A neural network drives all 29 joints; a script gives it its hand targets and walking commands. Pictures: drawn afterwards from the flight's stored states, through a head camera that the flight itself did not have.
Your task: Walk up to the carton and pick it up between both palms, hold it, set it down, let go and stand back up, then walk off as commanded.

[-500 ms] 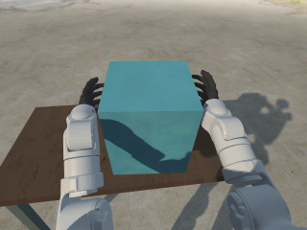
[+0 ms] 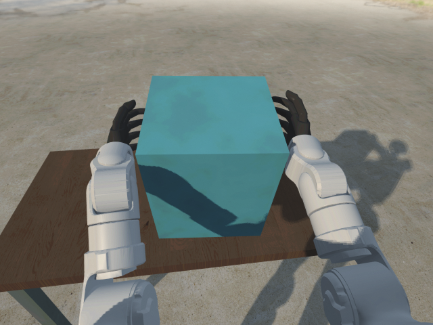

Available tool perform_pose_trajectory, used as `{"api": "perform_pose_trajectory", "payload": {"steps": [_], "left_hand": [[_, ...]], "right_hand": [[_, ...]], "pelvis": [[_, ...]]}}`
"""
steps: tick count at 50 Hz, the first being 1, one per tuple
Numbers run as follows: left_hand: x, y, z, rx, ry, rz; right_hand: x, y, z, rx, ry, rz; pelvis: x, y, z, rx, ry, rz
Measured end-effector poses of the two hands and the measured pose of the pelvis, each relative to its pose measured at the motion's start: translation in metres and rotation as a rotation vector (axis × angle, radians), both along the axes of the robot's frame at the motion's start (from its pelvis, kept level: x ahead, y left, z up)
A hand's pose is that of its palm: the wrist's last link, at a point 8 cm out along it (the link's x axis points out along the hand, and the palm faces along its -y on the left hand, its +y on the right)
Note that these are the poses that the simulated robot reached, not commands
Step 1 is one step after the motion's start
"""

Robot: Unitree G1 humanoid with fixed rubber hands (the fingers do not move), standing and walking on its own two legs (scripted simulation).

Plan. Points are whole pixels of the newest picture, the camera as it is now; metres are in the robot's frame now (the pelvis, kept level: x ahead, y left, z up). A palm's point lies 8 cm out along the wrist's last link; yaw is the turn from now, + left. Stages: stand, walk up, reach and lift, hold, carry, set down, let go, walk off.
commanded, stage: hold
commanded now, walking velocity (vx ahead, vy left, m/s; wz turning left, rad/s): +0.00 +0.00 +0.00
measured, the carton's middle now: (209, 160) +0.39 +0.01 +0.15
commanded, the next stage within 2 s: none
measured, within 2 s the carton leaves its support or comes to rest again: neither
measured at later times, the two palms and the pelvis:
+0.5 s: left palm (121, 145) +0.36 +0.16 +0.22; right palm (297, 137) +0.36 -0.14 +0.22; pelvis +0.00 +0.00 +0.00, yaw +0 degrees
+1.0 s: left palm (123, 147) +0.36 +0.16 +0.21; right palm (295, 138) +0.37 -0.14 +0.22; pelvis +0.00 +0.00 +0.00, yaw +0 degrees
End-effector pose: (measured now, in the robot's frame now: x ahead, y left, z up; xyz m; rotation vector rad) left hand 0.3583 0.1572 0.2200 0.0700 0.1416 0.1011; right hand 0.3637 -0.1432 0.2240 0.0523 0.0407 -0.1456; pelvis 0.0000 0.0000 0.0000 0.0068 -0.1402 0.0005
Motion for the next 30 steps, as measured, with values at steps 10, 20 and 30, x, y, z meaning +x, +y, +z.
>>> {"api": "perform_pose_trajectory", "payload": {"steps": [10, 20, 30], "left_hand": [[0.002, -0.002, -0.006, 0.003, 0.025, -0.004], [0.003, 0.000, -0.013, -0.004, 0.060, 0.000], [0.000, 0.002, -0.002, -0.005, 0.011, 0.004]], "right_hand": [[0.001, -0.002, -0.008, 0.005, 0.024, -0.003], [0.004, 0.000, -0.011, -0.006, 0.059, 0.001], [0.001, 0.002, 0.001, -0.005, 0.009, 0.002]], "pelvis": [[0.001, 0.000, 0.000, 0.001, 0.001, 0.000], [0.000, 0.000, 0.000, 0.000, 0.000, 0.000], [-0.001, 0.000, 0.000, 0.000, -0.001, 0.000]]}}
